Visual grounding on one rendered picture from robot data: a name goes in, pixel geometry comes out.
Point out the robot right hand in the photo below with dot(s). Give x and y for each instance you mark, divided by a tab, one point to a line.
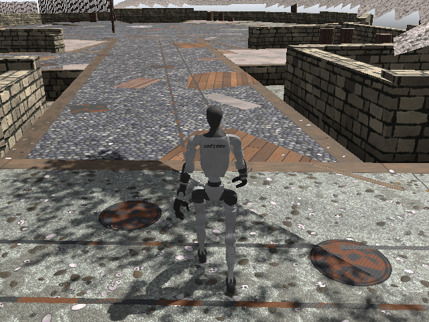
244	182

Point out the right robot forearm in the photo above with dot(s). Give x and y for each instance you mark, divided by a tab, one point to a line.
243	172

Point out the left robot upper arm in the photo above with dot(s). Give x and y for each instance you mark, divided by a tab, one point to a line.
190	153

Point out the right robot shin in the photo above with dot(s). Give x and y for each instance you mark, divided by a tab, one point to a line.
230	258

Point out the left robot forearm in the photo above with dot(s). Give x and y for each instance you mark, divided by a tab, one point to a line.
184	178

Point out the robot left hand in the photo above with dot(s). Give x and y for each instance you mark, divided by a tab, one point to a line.
177	204

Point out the right robot upper arm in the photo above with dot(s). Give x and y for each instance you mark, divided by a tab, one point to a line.
238	151

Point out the left robot thigh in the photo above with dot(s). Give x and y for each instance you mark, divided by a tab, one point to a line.
198	199

